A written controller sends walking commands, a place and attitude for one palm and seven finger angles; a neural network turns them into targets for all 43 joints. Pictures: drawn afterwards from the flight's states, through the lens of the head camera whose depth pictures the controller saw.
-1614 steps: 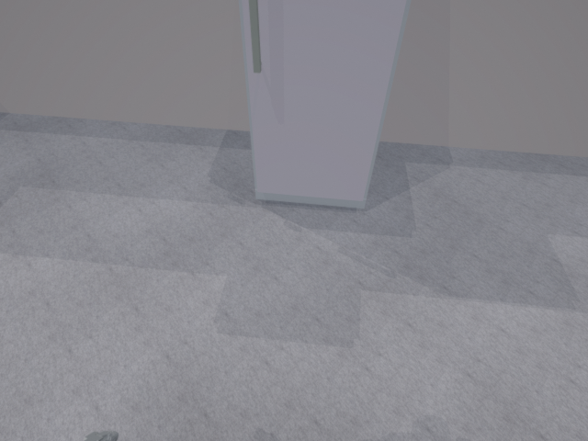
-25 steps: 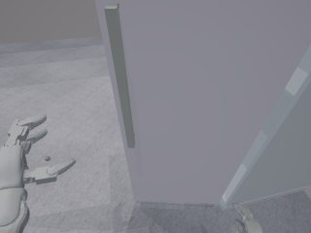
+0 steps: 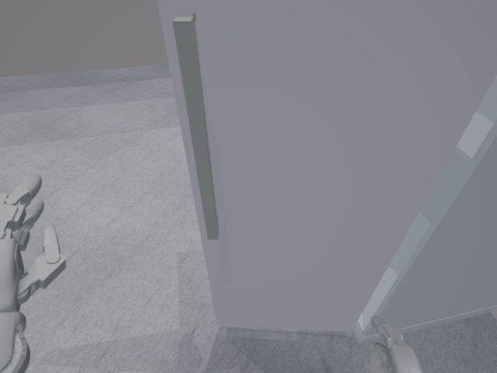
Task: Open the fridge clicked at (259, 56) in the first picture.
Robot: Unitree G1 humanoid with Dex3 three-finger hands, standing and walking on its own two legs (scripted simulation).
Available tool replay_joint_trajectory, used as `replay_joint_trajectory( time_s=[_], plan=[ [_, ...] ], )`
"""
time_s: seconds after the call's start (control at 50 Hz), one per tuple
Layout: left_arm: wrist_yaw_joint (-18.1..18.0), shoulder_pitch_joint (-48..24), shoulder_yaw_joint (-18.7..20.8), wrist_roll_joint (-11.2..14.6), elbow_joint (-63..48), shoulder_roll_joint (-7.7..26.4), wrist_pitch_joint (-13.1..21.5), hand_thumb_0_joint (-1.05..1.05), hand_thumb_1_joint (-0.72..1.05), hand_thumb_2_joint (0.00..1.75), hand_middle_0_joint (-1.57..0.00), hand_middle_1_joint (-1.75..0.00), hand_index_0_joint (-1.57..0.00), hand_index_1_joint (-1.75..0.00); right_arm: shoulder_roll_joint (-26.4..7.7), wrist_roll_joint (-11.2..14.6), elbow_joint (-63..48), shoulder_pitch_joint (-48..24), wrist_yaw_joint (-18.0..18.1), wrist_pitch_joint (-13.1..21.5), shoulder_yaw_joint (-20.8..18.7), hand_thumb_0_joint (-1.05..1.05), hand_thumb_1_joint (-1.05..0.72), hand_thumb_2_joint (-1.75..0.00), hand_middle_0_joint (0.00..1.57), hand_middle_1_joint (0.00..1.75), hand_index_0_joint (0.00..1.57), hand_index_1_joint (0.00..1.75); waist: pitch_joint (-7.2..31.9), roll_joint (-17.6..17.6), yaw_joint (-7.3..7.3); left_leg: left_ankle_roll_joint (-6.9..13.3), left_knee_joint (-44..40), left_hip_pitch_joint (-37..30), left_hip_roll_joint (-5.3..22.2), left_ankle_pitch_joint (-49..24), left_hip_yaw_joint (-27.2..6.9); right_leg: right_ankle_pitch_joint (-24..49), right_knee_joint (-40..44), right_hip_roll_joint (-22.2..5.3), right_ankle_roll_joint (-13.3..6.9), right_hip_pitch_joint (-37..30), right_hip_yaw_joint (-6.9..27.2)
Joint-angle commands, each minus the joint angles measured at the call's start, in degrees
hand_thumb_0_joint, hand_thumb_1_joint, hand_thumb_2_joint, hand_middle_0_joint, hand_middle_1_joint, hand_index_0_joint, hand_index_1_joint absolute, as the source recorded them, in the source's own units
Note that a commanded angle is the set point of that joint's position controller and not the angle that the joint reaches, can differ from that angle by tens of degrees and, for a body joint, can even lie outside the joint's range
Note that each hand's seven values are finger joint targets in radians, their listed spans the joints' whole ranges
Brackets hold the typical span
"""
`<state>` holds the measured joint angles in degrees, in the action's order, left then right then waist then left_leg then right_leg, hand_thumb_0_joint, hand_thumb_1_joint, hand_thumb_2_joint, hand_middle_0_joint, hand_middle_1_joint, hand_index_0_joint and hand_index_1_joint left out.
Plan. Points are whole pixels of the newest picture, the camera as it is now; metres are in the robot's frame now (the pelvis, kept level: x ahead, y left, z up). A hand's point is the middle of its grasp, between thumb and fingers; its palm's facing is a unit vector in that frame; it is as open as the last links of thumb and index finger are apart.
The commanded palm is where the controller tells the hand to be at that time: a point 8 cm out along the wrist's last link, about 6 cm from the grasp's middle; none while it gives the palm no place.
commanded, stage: draw the hand back to the body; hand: left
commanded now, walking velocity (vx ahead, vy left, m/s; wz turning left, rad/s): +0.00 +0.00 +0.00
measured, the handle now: (204, 151) +0.44 +0.15 +0.15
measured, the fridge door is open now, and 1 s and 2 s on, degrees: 74 74 74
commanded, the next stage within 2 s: step back with the hand held close in 0.18 s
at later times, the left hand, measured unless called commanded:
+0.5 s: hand (65, 257) +0.19 +0.27 +0.16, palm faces +0.44 -0.80 -0.41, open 7.4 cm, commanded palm +0.12 +0.30 +0.17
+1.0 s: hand (6, 316) +0.11 +0.29 +0.16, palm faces +0.49 -0.75 -0.43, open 7.4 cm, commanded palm +0.04 +0.32 +0.17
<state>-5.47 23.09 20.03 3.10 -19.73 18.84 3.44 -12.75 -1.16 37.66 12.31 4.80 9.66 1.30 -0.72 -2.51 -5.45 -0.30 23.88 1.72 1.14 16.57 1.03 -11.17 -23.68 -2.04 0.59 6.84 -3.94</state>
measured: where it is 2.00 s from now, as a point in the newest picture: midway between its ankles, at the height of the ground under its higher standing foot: outside the picture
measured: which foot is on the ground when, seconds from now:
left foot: down 0.00-1.00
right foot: down 0.00-1.00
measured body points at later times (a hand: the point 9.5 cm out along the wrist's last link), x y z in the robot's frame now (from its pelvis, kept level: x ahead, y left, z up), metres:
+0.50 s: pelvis -0.02 +0.00 +0.00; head -0.02 +0.00 +0.45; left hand +0.16 +0.31 +0.18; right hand +0.17 -0.23 -0.08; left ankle -0.03 +0.12 -0.74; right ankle +0.02 -0.13 -0.74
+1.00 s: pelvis -0.09 +0.02 -0.03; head -0.09 +0.04 +0.42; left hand +0.08 +0.33 +0.18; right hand +0.07 -0.22 -0.10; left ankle -0.03 +0.12 -0.74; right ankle +0.02 -0.12 -0.74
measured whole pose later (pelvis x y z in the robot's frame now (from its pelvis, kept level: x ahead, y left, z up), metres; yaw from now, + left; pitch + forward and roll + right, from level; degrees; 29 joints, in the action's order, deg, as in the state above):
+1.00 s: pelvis -0.09 +0.02 -0.03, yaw +1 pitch -1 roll +0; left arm -8.3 26.3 25.9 -1.2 -27.9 21.6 14.0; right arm -12.2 -0.7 32.3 15.9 4.6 6.5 0.4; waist -1.5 2.0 -0.2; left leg 2.5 40.5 23.1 -0.7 16.7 1.3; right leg -8.5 -35.3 -2.2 1.7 25.6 0.0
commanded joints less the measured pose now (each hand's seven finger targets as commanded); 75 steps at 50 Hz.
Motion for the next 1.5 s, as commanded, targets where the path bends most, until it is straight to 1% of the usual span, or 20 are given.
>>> replay_joint_trajectory(
  time_s=[0.0, 0.26, 0.28, 0.3, 0.34, 0.4, 0.5, 0.62, 0.78, 0.98, 1.04, 1.18, 1.24, 1.28, 1.34, 1.36, 1.4, 1.44, 1.46, 1.48],
  plan=[
    [-1.1, -7.4, 6.2, 0.2, -12.2, 11.9, 4.2, 0.00, 0.90, 0.90, -0.20, -0.30, -0.20, -0.30, -6.3, 0.1, -9.2, -7.6, 0.5, 3.4, -2.2, 0.00, -0.90, -0.90, 0.20, 0.30, 0.20, 0.30, 1.9, -0.4, 0.59, 1.3, -5.0, 7.2, -0.6, -10.7, 0.1, 4.7, 3.3, 1.1, -0.9, -4.5, 0.7],
    [-1.1, -6.3, 6.7, 0.3, -12.1, 11.8, 4.5, 0.00, 0.90, 0.90, -0.20, -0.30, -0.20, -0.30, -5.8, 0.1, -9.0, -7.9, 0.4, 3.5, -2.3, 0.00, -0.90, -0.90, 0.20, 0.30, 0.20, 0.30, 1.9, -0.9, 0.47, 1.4, -5.0, 7.0, -0.6, -10.4, 0.6, 4.5, 3.9, 0.9, -0.9, -4.9, 1.1],
    [-0.9, -11.0, 3.7, 0.1, -14.8, 10.3, 4.9, 0.00, 0.90, 0.90, -0.20, -0.30, -0.20, -0.30, -5.8, 0.0, -9.3, -8.4, 0.3, 3.8, -2.0, 0.00, -0.90, -0.90, 0.20, 0.30, 0.20, 0.30, 2.4, -1.9, 1.02, 1.5, -5.0, 6.8, -1.0, -10.0, 0.6, 4.4, 4.1, 0.7, -0.8, -4.7, 1.3],
    [-2.3, -21.8, 13.0, -0.8, -17.5, 19.5, 8.0, 0.00, 0.90, 0.90, -0.20, -0.30, -0.20, -0.30, -5.8, 1.2, -12.4, -8.1, 0.1, 2.5, -0.5, 0.00, -0.90, -0.90, 0.20, 0.30, 0.20, 0.30, -4.1, -4.4, 3.28, 1.9, -4.2, 11.7, -0.1, -5.4, -0.2, 5.3, 6.2, -1.5, -0.6, 0.6, 5.9],
    [-1.6, -5.3, 8.2, -0.9, -9.5, 12.0, 8.1, 0.00, 0.90, 0.90, -0.20, -0.30, -0.20, -0.30, -6.1, 0.2, -10.7, -6.9, 0.0, 0.4, -2.1, 0.00, -0.90, -0.90, 0.20, 0.30, 0.20, 0.30, 0.7, 7.6, 3.23, 2.3, 0.8, 10.6, -0.3, -7.6, -0.6, 7.8, 7.1, -4.0, -1.4, 2.3, 7.0],
    [-1.7, -0.2, 8.0, -1.2, -13.8, 11.7, 8.7, 0.00, 0.90, 0.90, -0.20, -0.30, -0.20, -0.30, -6.5, -0.1, -11.9, -6.5, -0.4, -1.5, -2.9, 0.00, -0.90, -0.90, 0.20, 0.30, 0.20, 0.30, 6.8, 3.1, 3.69, 1.7, 2.6, 10.0, 0.2, -13.1, -0.3, 15.7, 3.7, -6.0, -2.0, 1.7, 7.0],
    [-2.8, 3.9, 11.8, -1.0, -18.3, 14.9, 9.4, 0.00, 0.90, 0.90, -0.20, -0.30, -0.20, -0.30, -6.9, 0.0, -14.1, -6.7, 0.2, -3.3, -3.6, 0.00, -0.90, -0.90, 0.20, 0.30, 0.20, 0.30, 11.1, -0.3, 3.73, 1.3, 0.6, 12.3, 2.2, -21.1, -2.1, 21.6, -3.3, -3.8, -0.8, -0.4, 5.1],
    [-3.4, 3.1, 12.3, -1.5, -19.5, 14.7, 10.4, 0.00, 0.90, 0.90, -0.20, -0.30, -0.20, -0.30, -7.2, 0.5, -15.7, -6.3, 0.7, -3.4, -4.0, 0.00, -0.90, -0.90, 0.20, 0.30, 0.20, 0.30, 8.0, -1.6, 3.77, 2.9, -2.6, 22.2, 3.9, -10.0, -4.3, 15.5, -7.5, -1.7, 0.3, -1.9, 5.1],
    [-3.9, -0.6, 11.4, -3.3, -19.3, 13.2, 12.4, 0.00, 0.90, 0.90, -0.20, -0.30, -0.20, -0.30, -8.3, 0.8, -15.7, -3.9, 0.4, -1.6, -4.3, 0.00, -0.90, -0.90, 0.20, 0.30, 0.20, 0.30, 1.9, 0.0, 4.86, 5.6, -1.5, 37.0, 3.5, 20.5, -5.9, -4.2, -6.7, -2.7, -0.4, 1.0, 9.3],
    [-4.2, -0.8, 13.7, -4.1, -20.4, 14.0, 15.4, 0.00, 0.90, 0.90, -0.20, -0.30, -0.20, -0.30, -8.1, 0.7, -14.8, -2.4, 0.1, 1.1, -4.4, 0.00, -0.90, -0.90, 0.20, 0.30, 0.20, 0.30, 2.8, -3.0, 4.99, 6.3, -1.0, 41.7, 4.3, 25.9, -8.2, -7.3, -11.5, -0.7, -0.6, 0.9, 10.7],
    [-4.0, -0.3, 14.5, -4.1, -20.5, 14.2, 16.2, 0.00, 0.90, 0.90, -0.20, -0.30, -0.20, -0.30, -7.9, 0.6, -14.5, -2.2, 0.0, 2.0, -4.6, 0.00, -0.90, -0.90, 0.20, 0.30, 0.20, 0.30, 3.2, -3.4, 4.95, 6.5, -1.5, 42.0, 4.9, 23.9, -9.1, -1.9, -14.3, 0.6, -0.4, 0.1, 10.6],
    [-3.3, -2.4, 13.8, -3.5, -19.3, 14.1, 16.4, 0.00, 0.90, 0.90, -0.20, -0.30, -0.20, -0.30, -7.3, 0.4, -13.2, -2.1, -0.7, 2.1, -5.0, 0.00, -0.90, -0.90, 0.20, 0.30, 0.20, 0.30, 2.4, 5.2, 5.26, 4.4, 8.3, 36.4, 1.2, 21.5, -4.7, -7.3, -5.9, -4.1, -2.4, 10.1, 18.2],
    [-3.4, -2.8, 13.4, -2.9, -20.6, 14.7, 16.3, 0.00, 0.90, 0.90, -0.20, -0.30, -0.20, -0.30, -6.7, 0.5, -12.4, -1.9, -1.1, 1.2, -4.7, 0.00, -0.90, -0.90, 0.20, 0.30, 0.20, 0.30, 4.1, 6.6, 5.77, 3.3, 9.8, 28.4, 0.1, 17.1, -4.4, -10.5, -2.7, -5.3, -2.8, 16.8, 17.1],
    [-3.6, -1.6, 14.1, -2.9, -22.1, 15.0, 16.8, 0.00, 0.90, 0.90, -0.20, -0.30, -0.20, -0.30, -7.2, 0.5, -12.9, -1.9, -1.0, 1.0, -4.9, 0.00, -0.90, -0.90, 0.20, 0.30, 0.20, 0.30, 5.4, 1.7, 5.96, 4.5, 5.4, 30.2, 1.9, 20.3, -6.5, -10.8, -6.8, -3.0, -1.6, 14.8, 14.2],
    [-3.8, -0.1, 17.0, -3.7, -23.7, 14.7, 17.5, 0.00, 0.90, 0.90, -0.20, -0.30, -0.20, -0.30, -7.8, 0.4, -13.9, -3.6, -0.4, 2.1, -5.7, 0.00, -0.90, -0.90, 0.20, 0.30, 0.20, 0.30, 8.7, -11.4, 4.71, 10.2, -9.4, 44.3, 14.8, 20.3, -18.2, 1.5, -34.2, 6.3, 1.7, -1.5, 5.6],
    [-3.6, -0.3, 17.2, -3.4, -24.1, 15.1, 17.5, 0.00, 0.90, 0.90, -0.20, -0.30, -0.20, -0.30, -7.5, 0.3, -13.5, -3.8, -0.7, 2.7, -6.3, 0.00, -0.90, -0.90, 0.20, 0.30, 0.20, 0.30, 8.9, -10.2, 4.86, 11.0, -9.6, 43.1, 17.1, 15.4, -17.9, -5.6, -37.6, 7.0, 1.7, -0.8, 6.2],
    [-3.1, 2.0, 17.7, -3.2, -20.4, 14.6, 17.8, 0.00, 0.90, 0.90, -0.20, -0.30, -0.20, -0.30, -8.2, 0.4, -12.8, -4.1, -1.2, 3.8, -7.2, 0.00, -0.90, -0.90, 0.20, 0.30, 0.20, 0.30, 5.4, -8.9, 4.63, 11.5, -9.0, 44.5, 18.0, 19.8, -16.5, -11.2, -34.1, 7.5, 1.6, -0.7, 6.9],
    [-2.5, 3.2, 14.0, -2.7, -18.9, 11.9, 18.2, 0.00, 0.90, 0.90, -0.20, -0.30, -0.20, -0.30, -6.8, 0.0, -11.3, -3.1, -1.8, 4.5, -6.2, 0.00, -0.90, -0.90, 0.20, 0.30, 0.20, 0.30, 2.9, -5.3, 4.41, 8.1, 0.5, 31.6, 14.2, 2.1, -12.6, -9.6, -13.6, 4.3, -0.2, 6.7, 6.8],
    [-2.2, 2.0, 12.0, -2.2, -19.3, 11.5, 18.1, 0.00, 0.90, 0.90, -0.20, -0.30, -0.20, -0.30, -6.3, 0.0, -10.6, -3.7, -2.1, 4.7, -5.7, 0.00, -0.90, -0.90, 0.20, 0.30, 0.20, 0.30, 3.2, -3.0, 4.51, 5.2, 5.4, 24.4, 10.5, -3.6, -9.6, -1.4, -3.6, 3.0, -1.3, 11.3, 8.6],
    [-2.0, -1.0, 10.6, -2.1, -20.9, 12.4, 18.7, 0.00, 0.90, 0.90, -0.20, -0.30, -0.20, -0.30, -5.4, 0.2, -9.8, -4.1, -2.4, 4.4, -5.3, 0.00, -0.90, -0.90, 0.20, 0.30, 0.20, 0.30, 5.6, 2.0, 5.30, 1.7, 12.8, 19.2, 5.8, -8.2, -4.8, 13.8, 1.4, -3.6, -3.9, 14.2, 18.2]
  ],
)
